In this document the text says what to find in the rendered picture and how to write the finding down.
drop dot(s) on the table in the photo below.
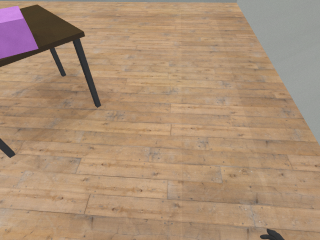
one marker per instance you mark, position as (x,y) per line
(50,31)

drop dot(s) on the right robot hand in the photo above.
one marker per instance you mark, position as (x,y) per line
(272,235)

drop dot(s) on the carton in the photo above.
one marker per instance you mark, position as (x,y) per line
(15,35)

